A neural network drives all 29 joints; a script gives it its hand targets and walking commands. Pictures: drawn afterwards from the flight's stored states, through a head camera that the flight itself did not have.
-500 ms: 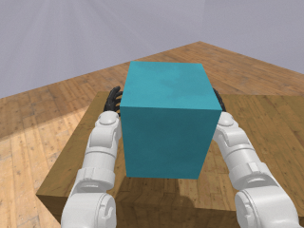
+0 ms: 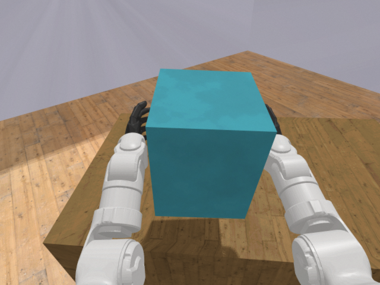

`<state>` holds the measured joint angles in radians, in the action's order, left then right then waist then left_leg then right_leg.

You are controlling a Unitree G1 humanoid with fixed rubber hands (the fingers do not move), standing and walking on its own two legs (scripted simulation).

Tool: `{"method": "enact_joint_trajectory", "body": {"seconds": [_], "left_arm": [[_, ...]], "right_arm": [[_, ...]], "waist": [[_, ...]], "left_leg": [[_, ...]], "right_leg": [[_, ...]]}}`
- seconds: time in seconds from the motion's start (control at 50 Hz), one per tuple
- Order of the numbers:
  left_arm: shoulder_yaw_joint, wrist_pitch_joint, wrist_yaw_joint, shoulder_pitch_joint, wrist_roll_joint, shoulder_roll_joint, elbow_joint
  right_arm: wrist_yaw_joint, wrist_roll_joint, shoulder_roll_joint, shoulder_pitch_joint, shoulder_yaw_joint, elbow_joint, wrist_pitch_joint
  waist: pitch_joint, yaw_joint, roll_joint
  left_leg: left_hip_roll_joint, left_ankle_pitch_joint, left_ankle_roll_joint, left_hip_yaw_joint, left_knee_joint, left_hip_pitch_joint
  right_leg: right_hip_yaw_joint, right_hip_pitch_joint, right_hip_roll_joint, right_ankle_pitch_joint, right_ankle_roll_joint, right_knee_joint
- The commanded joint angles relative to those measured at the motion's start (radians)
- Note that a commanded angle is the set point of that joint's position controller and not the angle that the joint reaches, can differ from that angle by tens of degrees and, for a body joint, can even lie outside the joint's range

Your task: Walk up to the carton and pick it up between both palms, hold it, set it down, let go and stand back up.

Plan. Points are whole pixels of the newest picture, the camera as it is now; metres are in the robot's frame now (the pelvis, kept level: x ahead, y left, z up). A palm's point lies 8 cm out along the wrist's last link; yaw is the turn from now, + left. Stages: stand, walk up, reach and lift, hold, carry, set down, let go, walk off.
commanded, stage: reach and lift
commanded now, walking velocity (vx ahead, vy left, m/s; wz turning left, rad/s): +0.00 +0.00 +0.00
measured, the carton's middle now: (202, 144) +0.38 +0.01 +0.15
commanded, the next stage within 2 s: hold in 0.20 s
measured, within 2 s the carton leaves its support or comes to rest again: neither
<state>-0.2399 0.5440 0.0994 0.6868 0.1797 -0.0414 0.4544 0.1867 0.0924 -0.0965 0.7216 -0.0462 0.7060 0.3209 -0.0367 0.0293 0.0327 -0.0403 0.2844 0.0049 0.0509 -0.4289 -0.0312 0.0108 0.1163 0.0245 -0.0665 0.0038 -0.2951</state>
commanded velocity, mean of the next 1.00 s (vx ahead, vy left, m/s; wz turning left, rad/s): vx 0.00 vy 0.00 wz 0.00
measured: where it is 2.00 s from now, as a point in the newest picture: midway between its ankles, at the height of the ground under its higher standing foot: outside the picture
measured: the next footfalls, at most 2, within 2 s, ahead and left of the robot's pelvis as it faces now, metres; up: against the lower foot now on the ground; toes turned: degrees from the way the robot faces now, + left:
none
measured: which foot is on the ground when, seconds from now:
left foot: down 0.00-1.00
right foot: down 0.00-1.00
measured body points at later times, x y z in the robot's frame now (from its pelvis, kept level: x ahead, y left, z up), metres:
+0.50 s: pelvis +0.00 +0.00 +0.00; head -0.08 +0.00 +0.44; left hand +0.36 +0.16 +0.21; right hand +0.38 -0.13 +0.19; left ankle -0.02 +0.11 -0.74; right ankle +0.07 -0.12 -0.74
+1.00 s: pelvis +0.00 +0.00 +0.00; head -0.08 +0.00 +0.44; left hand +0.36 +0.16 +0.21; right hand +0.38 -0.13 +0.20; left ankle -0.02 +0.11 -0.74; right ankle +0.07 -0.12 -0.74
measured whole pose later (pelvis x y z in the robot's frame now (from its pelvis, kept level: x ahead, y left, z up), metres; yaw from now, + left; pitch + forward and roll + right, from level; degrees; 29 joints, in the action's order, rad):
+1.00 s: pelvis +0.00 +0.00 +0.00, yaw +0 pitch -9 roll -2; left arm -0.25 0.68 0.06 0.67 0.23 -0.04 0.28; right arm 0.20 0.13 -0.08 0.72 -0.05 0.60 0.40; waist -0.02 0.01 0.03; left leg -0.04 0.29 0.00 0.05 -0.43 0.01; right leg 0.01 0.07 0.02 -0.07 0.00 -0.29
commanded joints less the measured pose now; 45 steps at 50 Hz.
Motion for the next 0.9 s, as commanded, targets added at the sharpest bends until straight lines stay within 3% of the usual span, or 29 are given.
{"method": "enact_joint_trajectory", "body": {"seconds": [0.0, 0.06, 0.08, 0.1, 0.12, 0.14, 0.16, 0.18, 0.22, 0.26, 0.28, 0.3, 0.34, 0.38, 0.42, 0.46, 0.52, 0.56, 0.58, 0.62, 0.64, 0.66, 0.7, 0.76, 0.78, 0.8, 0.82, 0.84, 0.88], "left_arm": [[0.422, -0.007, -0.211, 0.727, -0.115, -0.659, -0.204], [0.399, 0.009, -0.206, 0.713, -0.101, -0.641, -0.221], [0.374, 0.012, -0.211, 0.703, -0.103, -0.608, -0.162], [0.349, 0.007, -0.217, 0.758, -0.097, -0.576, -0.169], [0.365, 0.022, -0.222, 0.723, -0.076, -0.620, -0.136], [0.374, 0.022, -0.224, 0.711, -0.074, -0.627, -0.188], [0.401, 0.022, -0.222, 0.685, -0.104, -0.633, -0.273], [0.375, 0.032, -0.224, 0.700, -0.082, -0.623, -0.197], [0.412, 0.032, -0.228, 0.699, -0.102, -0.624, -0.254], [0.413, 0.046, -0.225, 0.718, -0.100, -0.620, -0.217], [0.388, 0.038, -0.227, 0.729, -0.088, -0.596, -0.271], [0.459, 0.055, -0.219, 0.711, -0.114, -0.657, -0.322], [0.378, 0.069, -0.226, 0.717, -0.088, -0.604, -0.221], [0.357, 0.092, -0.240, 0.696, -0.057, -0.594, -0.194], [0.368, 0.096, -0.243, 0.682, -0.058, -0.609, -0.254], [0.326, 0.100, -0.246, 0.689, -0.039, -0.598, -0.202], [0.383, 0.088, -0.238, 0.764, -0.070, -0.649, -0.263], [0.413, 0.097, -0.232, 0.714, -0.095, -0.659, -0.296], [0.398, 0.106, -0.234, 0.717, -0.096, -0.628, -0.232], [0.366, 0.097, -0.236, 0.699, -0.081, -0.611, -0.252], [0.408, 0.095, -0.238, 0.708, -0.097, -0.628, -0.274], [0.360, 0.108, -0.242, 0.683, -0.046, -0.604, -0.211], [0.357, 0.111, -0.243, 0.718, -0.049, -0.613, -0.234], [0.395, 0.107, -0.239, 0.672, -0.078, -0.630, -0.287], [0.391, 0.109, -0.245, 0.648, -0.075, -0.601, -0.262], [0.384, 0.105, -0.247, 0.682, -0.066, -0.605, -0.267], [0.371, 0.102, -0.244, 0.684, -0.070, -0.597, -0.261], [0.406, 0.097, -0.242, 0.692, -0.077, -0.608, -0.314], [0.441, 0.100, -0.234, 0.709, -0.086, -0.636, -0.361]], "right_arm": [[-0.090, 0.092, 0.754, 0.866, 0.269, -0.407, -0.064], [-0.090, 0.112, 0.780, 0.931, 0.292, -0.453, -0.063], [-0.090, 0.105, 0.773, 0.954, 0.290, -0.464, -0.059], [-0.086, 0.095, 0.803, 0.905, 0.278, -0.390, -0.041], [-0.086, 0.058, 0.744, 0.888, 0.229, -0.362, -0.041], [-0.086, 0.087, 0.787, 0.884, 0.270, -0.410, -0.050], [-0.078, 0.131, 0.811, 0.894, 0.340, -0.504, -0.055], [-0.077, 0.111, 0.757, 0.886, 0.287, -0.427, -0.039], [-0.072, 0.121, 0.772, 0.867, 0.304, -0.482, -0.036], [-0.076, 0.105, 0.742, 0.882, 0.285, -0.440, -0.023], [-0.078, 0.107, 0.781, 0.874, 0.301, -0.442, -0.025], [-0.083, 0.126, 0.752, 0.856, 0.306, -0.483, -0.028], [-0.081, 0.111, 0.758, 0.911, 0.291, -0.452, -0.009], [-0.084, 0.100, 0.751, 0.888, 0.270, -0.432, -0.002], [-0.085, 0.110, 0.751, 0.893, 0.294, -0.465, -0.005], [-0.087, 0.092, 0.743, 0.914, 0.267, -0.427, 0.002], [-0.097, 0.104, 0.740, 0.906, 0.244, -0.420, -0.004], [-0.093, 0.140, 0.750, 0.921, 0.304, -0.502, -0.012], [-0.093, 0.109, 0.704, 0.952, 0.263, -0.487, -0.005], [-0.083, 0.112, 0.761, 0.907, 0.301, -0.477, 0.004], [-0.082, 0.115, 0.738, 0.880, 0.281, -0.458, 0.000], [-0.085, 0.119, 0.742, 0.933, 0.288, -0.498, -0.001], [-0.088, 0.114, 0.745, 0.900, 0.272, -0.457, 0.003], [-0.077, 0.145, 0.746, 0.882, 0.318, -0.530, 0.002], [-0.071, 0.133, 0.734, 0.896, 0.318, -0.555, 0.006], [-0.077, 0.130, 0.726, 0.854, 0.302, -0.470, 0.015], [-0.082, 0.132, 0.732, 0.860, 0.309, -0.494, 0.014], [-0.080, 0.132, 0.737, 0.823, 0.300, -0.472, 0.014], [-0.080, 0.159, 0.742, 0.869, 0.322, -0.528, 0.001]], "waist": [[-0.364, -0.174, -0.094], [-0.377, -0.153, -0.094], [-0.342, -0.135, -0.134], [-0.297, -0.138, -0.142], [-0.258, -0.188, -0.108], [-0.305, -0.162, -0.091], [-0.432, -0.150, -0.133], [-0.336, -0.169, -0.100], [-0.348, -0.185, -0.109], [-0.304, -0.194, -0.082], [-0.329, -0.164, -0.116], [-0.363, -0.194, -0.067], [-0.281, -0.161, -0.134], [-0.221, -0.166, -0.121], [-0.281, -0.166, -0.109], [-0.222, -0.153, -0.129], [-0.258, -0.182, -0.071], [-0.342, -0.169, -0.084], [-0.286, -0.173, -0.095], [-0.280, -0.157, -0.141], [-0.297, -0.189, -0.100], [-0.248, -0.158, -0.106], [-0.256, -0.166, -0.124], [-0.311, -0.164, -0.112], [-0.298, -0.170, -0.134], [-0.273, -0.186, -0.108], [-0.283, -0.167, -0.115], [-0.297, -0.186, -0.093], [-0.343, -0.174, -0.060]], "left_leg": [[0.079, -0.236, 0.017, -0.089, 0.149, -0.172], [0.097, -0.238, -0.004, -0.084, 0.142, -0.199], [0.097, -0.167, -0.020, -0.081, 0.157, -0.214], [0.107, -0.099, -0.027, -0.067, 0.175, -0.222], [0.094, -0.095, -0.011, -0.074, 0.183, -0.230], [0.100, -0.163, -0.007, -0.073, 0.167, -0.212], [0.103, -0.266, -0.013, -0.073, 0.135, -0.177], [0.105, -0.176, -0.006, -0.072, 0.154, -0.200], [0.101, -0.218, -0.008, -0.081, 0.143, -0.190], [0.099, -0.138, -0.006, -0.075, 0.162, -0.202], [0.103, -0.148, -0.016, -0.071, 0.163, -0.214], [0.083, -0.231, 0.012, -0.086, 0.148, -0.184], [0.095, -0.116, -0.021, -0.074, 0.175, -0.217], [0.098, -0.064, -0.027, -0.063, 0.197, -0.219], [0.099, -0.156, -0.020, -0.063, 0.182, -0.188], [0.090, -0.076, -0.032, -0.072, 0.205, -0.212], [0.085, -0.083, -0.006, -0.070, 0.198, -0.215], [0.090, -0.201, -0.006, -0.074, 0.162, -0.167], [0.090, -0.108, -0.013, -0.066, 0.181, -0.190], [0.095, -0.147, -0.034, -0.076, 0.188, -0.187], [0.091, -0.129, -0.010, -0.069, 0.177, -0.185], [0.101, -0.109, -0.026, -0.066, 0.182, -0.192], [0.091, -0.087, -0.031, -0.070, 0.189, -0.182], [0.090, -0.244, -0.011, -0.077, 0.154, -0.152], [0.105, -0.180, -0.021, -0.069, 0.156, -0.157], [0.094, -0.137, -0.015, -0.075, 0.177, -0.165], [0.092, -0.129, -0.023, -0.076, 0.181, -0.178], [0.091, -0.163, -0.008, -0.074, 0.172, -0.183], [0.093, -0.253, 0.003, -0.079, 0.147, -0.155]], "right_leg": [[0.022, -0.419, 0.019, 0.202, -0.017, -0.027], [0.014, -0.454, 0.007, 0.244, -0.029, -0.028], [0.010, -0.431, 0.007, 0.186, -0.035, -0.015], [0.000, -0.404, -0.008, 0.140, -0.043, -0.001], [0.013, -0.386, 0.002, 0.125, -0.030, -0.003], [0.017, -0.434, -0.001, 0.187, -0.030, -0.013], [0.011, -0.513, 0.009, 0.309, -0.036, -0.034], [0.011, -0.453, 0.003, 0.215, -0.034, -0.016], [0.010, -0.462, 0.008, 0.258, -0.034, -0.025], [0.018, -0.399, 0.003, 0.158, -0.036, -0.004], [0.012, -0.435, 0.002, 0.165, -0.032, -0.012], [0.025, -0.438, 0.022, 0.205, -0.017, -0.032], [0.016, -0.411, 0.005, 0.117, -0.029, 0.004], [0.019, -0.390, -0.005, 0.065, -0.032, 0.015], [0.022, -0.431, -0.002, 0.157, -0.039, -0.003], [0.020, -0.393, -0.005, 0.047, -0.031, 0.016], [0.026, -0.376, 0.008, 0.042, -0.019, 0.005], [0.021, -0.417, 0.011, 0.165, -0.020, -0.014], [0.020, -0.378, 0.006, 0.067, -0.023, 0.014], [0.015, -0.413, 0.000, 0.140, -0.035, 0.011], [0.019, -0.425, 0.003, 0.137, -0.027, -0.001], [0.021, -0.399, 0.002, 0.089, -0.031, 0.018], [0.016, -0.383, -0.002, 0.065, -0.033, 0.013], [0.017, -0.428, 0.012, 0.206, -0.027, -0.008], [0.015, -0.423, 0.009, 0.197, -0.036, 0.006], [0.012, -0.398, 0.010, 0.139, -0.029, 0.003], [0.016, -0.404, 0.005, 0.122, -0.027, -0.001], [0.019, -0.424, 0.009, 0.146, -0.022, -0.006], [0.025, -0.435, 0.017, 0.197, -0.023, -0.021]]}}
